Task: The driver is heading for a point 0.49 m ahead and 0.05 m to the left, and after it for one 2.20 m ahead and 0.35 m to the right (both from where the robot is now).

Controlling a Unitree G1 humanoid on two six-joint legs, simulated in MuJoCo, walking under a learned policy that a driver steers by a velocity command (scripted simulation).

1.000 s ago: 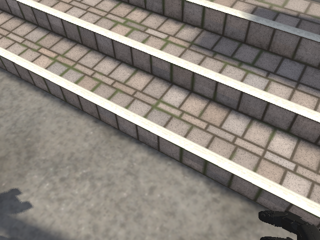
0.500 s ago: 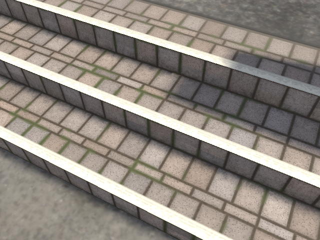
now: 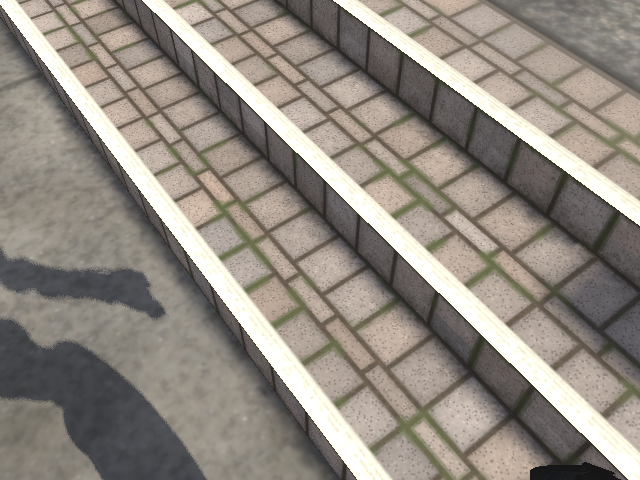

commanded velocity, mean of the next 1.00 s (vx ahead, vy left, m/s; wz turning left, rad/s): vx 0.36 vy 0.00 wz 0.10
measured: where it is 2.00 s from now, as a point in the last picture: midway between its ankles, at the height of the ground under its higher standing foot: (258, 324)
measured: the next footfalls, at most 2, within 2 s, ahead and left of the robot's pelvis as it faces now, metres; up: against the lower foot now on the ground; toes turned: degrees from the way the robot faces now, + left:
left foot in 0.04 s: +0.17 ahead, +0.08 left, +0.00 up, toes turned +7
right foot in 0.66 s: +0.55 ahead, +0.05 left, +0.13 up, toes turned +9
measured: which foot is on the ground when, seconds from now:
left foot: up 0.00-0.02, down 0.04-0.66, up 0.68-1.00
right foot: down 0.00-0.06, up 0.08-0.64, down 0.66-1.00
